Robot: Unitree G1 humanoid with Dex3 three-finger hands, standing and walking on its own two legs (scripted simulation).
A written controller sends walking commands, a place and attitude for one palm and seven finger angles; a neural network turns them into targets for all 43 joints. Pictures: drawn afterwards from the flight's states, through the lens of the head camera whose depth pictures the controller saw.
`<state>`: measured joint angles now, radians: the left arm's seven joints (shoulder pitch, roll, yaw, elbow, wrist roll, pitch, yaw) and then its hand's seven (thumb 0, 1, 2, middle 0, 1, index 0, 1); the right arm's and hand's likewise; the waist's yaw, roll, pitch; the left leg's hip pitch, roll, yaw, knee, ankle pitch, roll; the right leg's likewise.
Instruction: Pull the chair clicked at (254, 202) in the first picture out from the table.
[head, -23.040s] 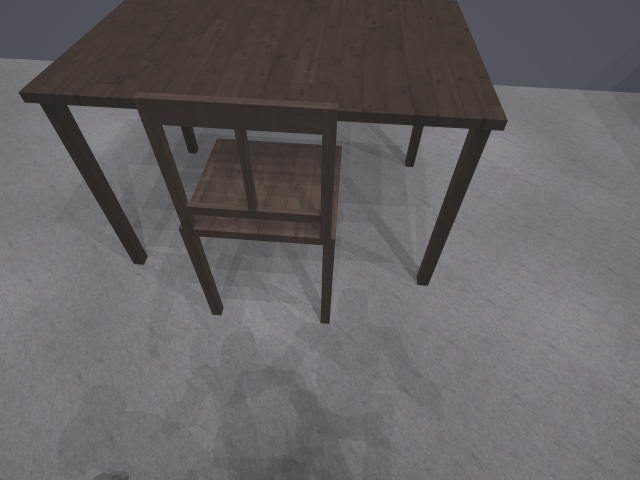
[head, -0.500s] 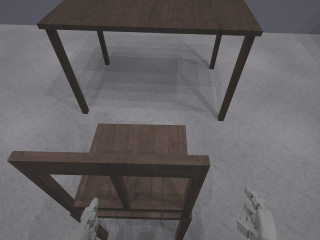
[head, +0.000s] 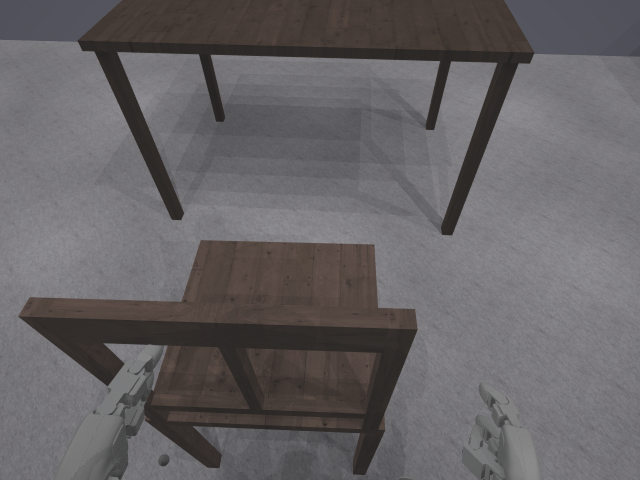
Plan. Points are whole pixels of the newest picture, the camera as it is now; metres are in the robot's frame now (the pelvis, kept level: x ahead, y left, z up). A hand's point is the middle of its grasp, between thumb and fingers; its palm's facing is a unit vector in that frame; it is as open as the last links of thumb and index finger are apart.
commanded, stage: draw the hand back to the body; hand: left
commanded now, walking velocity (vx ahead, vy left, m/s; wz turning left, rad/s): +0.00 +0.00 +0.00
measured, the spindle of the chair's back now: (245, 376) +0.26 +0.13 -0.05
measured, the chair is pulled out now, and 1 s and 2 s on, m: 0.67 0.67 0.67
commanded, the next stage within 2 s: step back with the hand held close in 1.02 s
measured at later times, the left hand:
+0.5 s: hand (29, 364) +0.18 +0.25 +0.18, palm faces +0.44 -0.75 -0.50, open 10.3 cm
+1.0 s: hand (9, 312) +0.21 +0.26 +0.22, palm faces +0.46 -0.76 -0.45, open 7.5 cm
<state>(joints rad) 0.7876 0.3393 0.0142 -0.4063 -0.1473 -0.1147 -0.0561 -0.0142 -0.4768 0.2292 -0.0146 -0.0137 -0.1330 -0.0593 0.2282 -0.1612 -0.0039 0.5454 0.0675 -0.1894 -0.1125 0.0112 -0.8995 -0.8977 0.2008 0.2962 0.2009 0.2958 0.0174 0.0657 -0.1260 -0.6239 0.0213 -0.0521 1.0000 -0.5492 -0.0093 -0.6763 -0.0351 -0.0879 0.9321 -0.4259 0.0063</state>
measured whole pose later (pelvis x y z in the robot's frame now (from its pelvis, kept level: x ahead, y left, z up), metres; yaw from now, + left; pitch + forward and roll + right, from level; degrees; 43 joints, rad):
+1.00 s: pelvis +0.02 -0.01 +0.06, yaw -1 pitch -3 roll -1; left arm 0.48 0.36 0.34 -0.40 -0.06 -0.04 0.15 0.01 0.88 0.89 -0.21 -0.30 -0.21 -0.30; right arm 0.20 -0.24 -0.01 0.70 0.04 -0.15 -0.11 0.01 -0.90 -0.90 0.20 0.30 0.20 0.30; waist 0.06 0.10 0.01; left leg -0.08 0.03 -0.02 0.45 -0.32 -0.02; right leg -0.16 -0.02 -0.07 0.44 -0.23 0.00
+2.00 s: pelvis -0.06 +0.01 +0.05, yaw -1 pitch +1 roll -1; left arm 0.53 0.41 0.44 -0.51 -0.02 -0.15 0.19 0.01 0.89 0.89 -0.21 -0.30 -0.22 -0.30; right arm 0.23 -0.21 -0.01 0.58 0.02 -0.09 -0.11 0.01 -0.90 -0.90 0.20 0.30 0.20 0.30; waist 0.01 0.00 0.03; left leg -0.34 0.01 0.00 0.61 -0.27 0.01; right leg -0.39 -0.04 -0.04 0.51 -0.13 0.02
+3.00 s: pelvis -0.15 -0.01 +0.05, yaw -3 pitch +3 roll -3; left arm 0.53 0.44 0.46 -0.55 -0.05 -0.25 0.13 0.01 0.89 0.90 -0.21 -0.30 -0.21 -0.30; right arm 0.12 -0.16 0.00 0.66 -0.02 -0.15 -0.05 0.01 -0.90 -0.90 0.20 0.30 0.20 0.30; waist 0.02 0.04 0.07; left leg -0.43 0.12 0.01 0.59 -0.21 -0.03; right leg -0.24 0.01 -0.05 0.44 -0.27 0.03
